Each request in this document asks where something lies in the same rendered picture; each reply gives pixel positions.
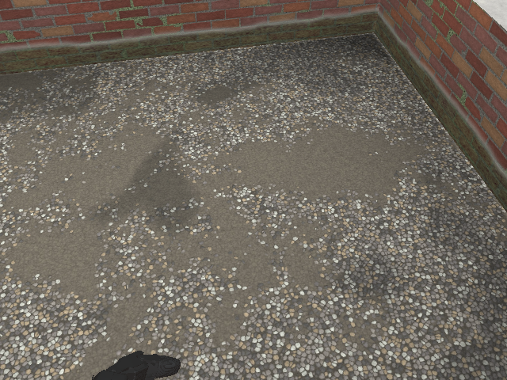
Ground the robot left hand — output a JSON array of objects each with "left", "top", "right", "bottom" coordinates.
[{"left": 92, "top": 351, "right": 181, "bottom": 380}]

